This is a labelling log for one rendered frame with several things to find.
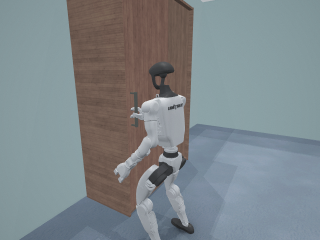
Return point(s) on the wardrobe door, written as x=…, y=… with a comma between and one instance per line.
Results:
x=145, y=36
x=178, y=39

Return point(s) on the robot left hand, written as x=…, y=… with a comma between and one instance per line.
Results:
x=122, y=171

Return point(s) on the handle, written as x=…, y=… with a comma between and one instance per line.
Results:
x=135, y=108

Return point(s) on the right robot upper arm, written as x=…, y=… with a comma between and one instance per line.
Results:
x=183, y=99

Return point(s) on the robot right hand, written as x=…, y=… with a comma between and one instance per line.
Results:
x=139, y=116

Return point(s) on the robot left forearm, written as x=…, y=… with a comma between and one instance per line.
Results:
x=142, y=151

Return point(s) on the right robot thigh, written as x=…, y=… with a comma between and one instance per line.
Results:
x=171, y=190

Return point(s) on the left robot upper arm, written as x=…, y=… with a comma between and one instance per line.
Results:
x=149, y=110

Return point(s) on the humanoid robot head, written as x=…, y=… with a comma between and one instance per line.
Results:
x=162, y=69

